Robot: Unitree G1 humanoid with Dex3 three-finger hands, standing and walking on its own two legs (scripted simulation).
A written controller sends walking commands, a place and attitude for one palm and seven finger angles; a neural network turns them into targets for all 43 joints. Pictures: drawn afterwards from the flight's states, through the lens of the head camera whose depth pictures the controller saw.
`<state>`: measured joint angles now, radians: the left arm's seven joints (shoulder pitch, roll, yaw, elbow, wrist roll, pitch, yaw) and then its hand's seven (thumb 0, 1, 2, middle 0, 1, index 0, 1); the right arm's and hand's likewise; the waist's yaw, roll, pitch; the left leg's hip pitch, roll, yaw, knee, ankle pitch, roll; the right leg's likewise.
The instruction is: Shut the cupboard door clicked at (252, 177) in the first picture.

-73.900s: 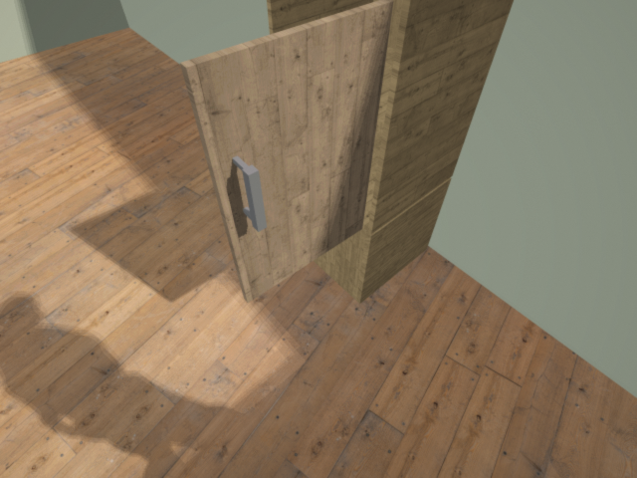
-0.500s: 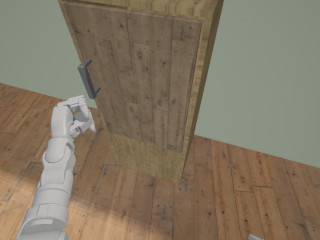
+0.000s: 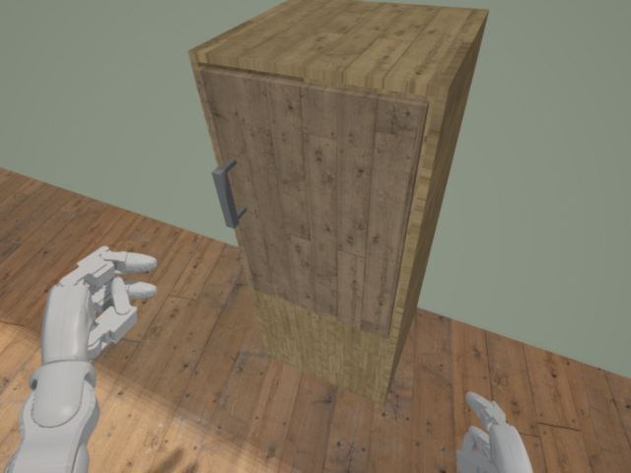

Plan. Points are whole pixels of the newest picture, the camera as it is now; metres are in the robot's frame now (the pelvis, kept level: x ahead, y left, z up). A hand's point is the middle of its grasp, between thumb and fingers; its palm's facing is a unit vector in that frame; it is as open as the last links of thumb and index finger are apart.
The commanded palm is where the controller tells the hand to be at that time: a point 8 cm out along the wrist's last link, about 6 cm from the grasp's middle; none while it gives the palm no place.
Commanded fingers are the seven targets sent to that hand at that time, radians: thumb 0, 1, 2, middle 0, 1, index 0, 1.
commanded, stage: draw the hand back to the body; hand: left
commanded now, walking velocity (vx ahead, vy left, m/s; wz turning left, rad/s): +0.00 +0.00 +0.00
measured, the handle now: (231, 193) +0.61 +0.24 +0.01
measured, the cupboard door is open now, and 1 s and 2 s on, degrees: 0 0 0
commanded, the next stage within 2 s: step back with the hand held close in 0.62 s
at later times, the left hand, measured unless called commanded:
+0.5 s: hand (77, 339) +0.20 +0.26 +0.15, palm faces +0.48 -0.78 -0.40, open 7.3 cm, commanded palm +0.15 +0.30 +0.17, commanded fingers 0.00 0.90 0.90 -0.20 -0.30 -0.20 -0.30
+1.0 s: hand (71, 342) +0.20 +0.27 +0.15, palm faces +0.38 -0.79 -0.49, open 7.4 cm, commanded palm +0.13 +0.31 +0.17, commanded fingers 0.00 0.90 0.90 -0.20 -0.30 -0.20 -0.30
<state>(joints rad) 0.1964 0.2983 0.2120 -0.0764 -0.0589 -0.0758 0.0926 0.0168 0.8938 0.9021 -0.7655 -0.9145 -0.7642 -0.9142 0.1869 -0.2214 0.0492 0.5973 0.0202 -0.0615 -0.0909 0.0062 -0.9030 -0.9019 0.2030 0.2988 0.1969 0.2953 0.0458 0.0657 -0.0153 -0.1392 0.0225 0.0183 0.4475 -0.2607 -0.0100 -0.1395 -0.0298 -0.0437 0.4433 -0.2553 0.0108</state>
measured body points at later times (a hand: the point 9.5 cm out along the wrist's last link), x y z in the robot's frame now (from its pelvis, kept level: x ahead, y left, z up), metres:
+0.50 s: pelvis +0.01 +0.00 +0.00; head -0.01 -0.03 +0.45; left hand +0.17 +0.30 +0.17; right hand +0.20 -0.22 -0.09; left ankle -0.01 +0.13 -0.74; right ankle -0.01 -0.13 -0.74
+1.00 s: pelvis +0.00 +0.01 +0.00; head +0.01 -0.01 +0.45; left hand +0.17 +0.31 +0.17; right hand +0.17 -0.24 -0.09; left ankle -0.01 +0.13 -0.74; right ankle -0.01 -0.13 -0.74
